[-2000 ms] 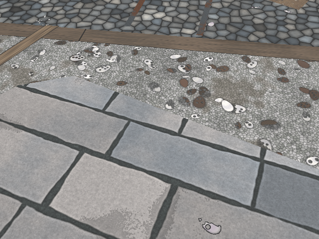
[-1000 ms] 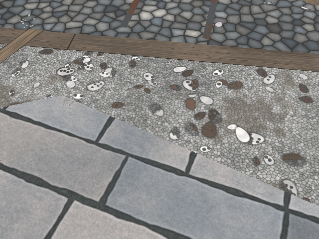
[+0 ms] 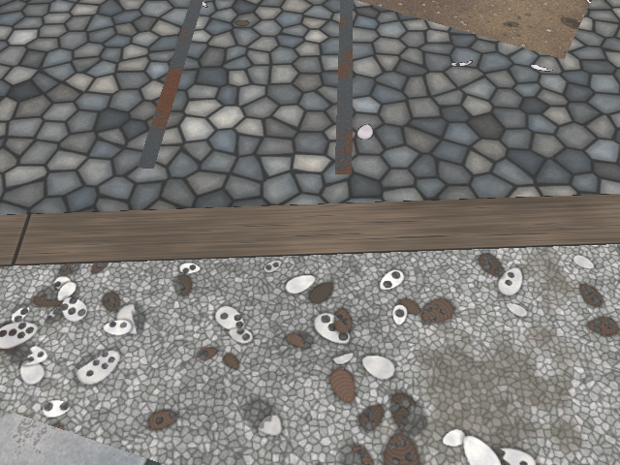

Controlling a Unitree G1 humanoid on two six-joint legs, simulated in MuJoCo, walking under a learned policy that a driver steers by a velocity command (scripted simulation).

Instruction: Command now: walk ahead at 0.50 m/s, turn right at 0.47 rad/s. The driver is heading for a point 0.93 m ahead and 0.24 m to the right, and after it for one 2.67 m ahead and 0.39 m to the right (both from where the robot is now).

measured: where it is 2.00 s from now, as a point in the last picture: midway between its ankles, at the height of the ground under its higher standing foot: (455, 273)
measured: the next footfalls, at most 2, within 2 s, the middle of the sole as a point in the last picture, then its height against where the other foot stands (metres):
right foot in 0.02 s outside the picture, level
left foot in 0.56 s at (303, 431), level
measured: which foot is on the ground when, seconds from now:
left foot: down 0.00-0.04, up 0.06-0.54, down 0.56-1.00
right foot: up 0.00-0.00, down 0.02-0.58, up 0.60-1.00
